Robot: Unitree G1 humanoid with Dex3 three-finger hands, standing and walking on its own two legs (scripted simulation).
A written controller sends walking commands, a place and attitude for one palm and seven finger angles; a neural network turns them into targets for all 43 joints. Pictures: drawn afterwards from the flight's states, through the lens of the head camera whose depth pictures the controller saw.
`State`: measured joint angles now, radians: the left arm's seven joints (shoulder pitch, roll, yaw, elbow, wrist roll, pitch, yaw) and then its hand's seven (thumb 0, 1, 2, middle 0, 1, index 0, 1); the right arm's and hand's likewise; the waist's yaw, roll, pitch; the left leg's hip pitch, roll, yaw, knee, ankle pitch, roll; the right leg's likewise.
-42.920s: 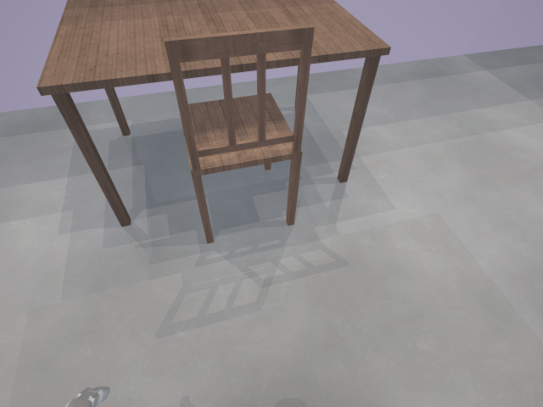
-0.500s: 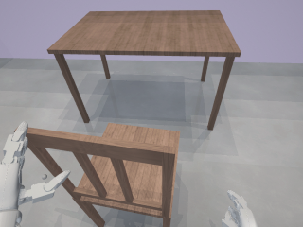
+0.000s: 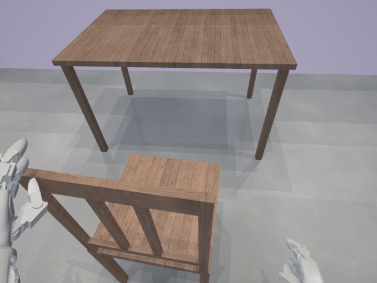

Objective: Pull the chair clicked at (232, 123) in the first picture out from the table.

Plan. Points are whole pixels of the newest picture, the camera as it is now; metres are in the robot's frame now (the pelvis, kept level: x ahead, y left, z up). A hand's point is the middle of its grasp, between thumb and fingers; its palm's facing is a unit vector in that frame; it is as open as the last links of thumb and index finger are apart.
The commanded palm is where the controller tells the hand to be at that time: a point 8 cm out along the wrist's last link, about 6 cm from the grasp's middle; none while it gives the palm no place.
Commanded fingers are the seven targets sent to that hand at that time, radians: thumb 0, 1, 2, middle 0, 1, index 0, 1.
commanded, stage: draw the hand back to the body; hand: left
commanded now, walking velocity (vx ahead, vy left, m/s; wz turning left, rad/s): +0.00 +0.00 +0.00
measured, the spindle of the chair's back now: (111, 225) +0.26 +0.24 -0.09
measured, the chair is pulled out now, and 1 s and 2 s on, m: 0.62 0.62 0.62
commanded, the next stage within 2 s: step back with the hand held close in 0.10 s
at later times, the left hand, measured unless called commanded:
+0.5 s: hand (39, 212) +0.17 +0.26 +0.15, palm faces +0.35 -0.77 -0.53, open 7.4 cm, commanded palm +0.11 +0.31 +0.18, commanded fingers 0.00 0.90 0.90 -0.20 -0.30 -0.20 -0.30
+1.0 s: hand out of the picture +0.09 +0.29 +0.16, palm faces +0.45 -0.75 -0.48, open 7.4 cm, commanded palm +0.02 +0.32 +0.18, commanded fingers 0.00 0.90 0.90 -0.20 -0.30 -0.20 -0.30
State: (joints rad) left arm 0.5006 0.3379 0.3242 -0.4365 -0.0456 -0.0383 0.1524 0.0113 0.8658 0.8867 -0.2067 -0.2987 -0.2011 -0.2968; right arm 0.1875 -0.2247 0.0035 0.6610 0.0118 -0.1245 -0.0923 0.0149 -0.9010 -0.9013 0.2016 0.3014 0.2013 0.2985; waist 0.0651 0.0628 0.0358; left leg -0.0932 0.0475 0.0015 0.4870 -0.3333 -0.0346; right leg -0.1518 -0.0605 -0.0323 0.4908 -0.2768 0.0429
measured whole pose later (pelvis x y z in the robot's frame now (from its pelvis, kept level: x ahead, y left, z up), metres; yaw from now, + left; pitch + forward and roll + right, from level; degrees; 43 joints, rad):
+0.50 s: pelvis -0.04 +0.01 +0.00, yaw -2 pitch -1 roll +1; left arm 0.54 0.39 0.37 -0.47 -0.03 -0.11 0.15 0.01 0.89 0.90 -0.21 -0.30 -0.21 -0.30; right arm 0.13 -0.22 -0.01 0.60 0.02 -0.03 -0.09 0.01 -0.90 -0.90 0.20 0.30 0.20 0.30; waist 0.01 0.04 0.09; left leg -0.18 0.02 0.04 0.46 -0.26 -0.02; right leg -0.26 -0.08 0.02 0.47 -0.19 0.06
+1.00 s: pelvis -0.12 +0.02 -0.01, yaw +0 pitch -2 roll -1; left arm 0.51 0.42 0.42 -0.50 -0.01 -0.17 0.20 0.01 0.89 0.90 -0.21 -0.30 -0.21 -0.30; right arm 0.22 -0.21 0.00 0.61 0.02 -0.11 -0.11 0.01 -0.90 -0.90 0.20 0.30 0.20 0.30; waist 0.01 0.00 0.07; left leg -0.37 0.03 0.01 0.60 -0.21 0.01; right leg -0.39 -0.06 0.01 0.53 -0.18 0.04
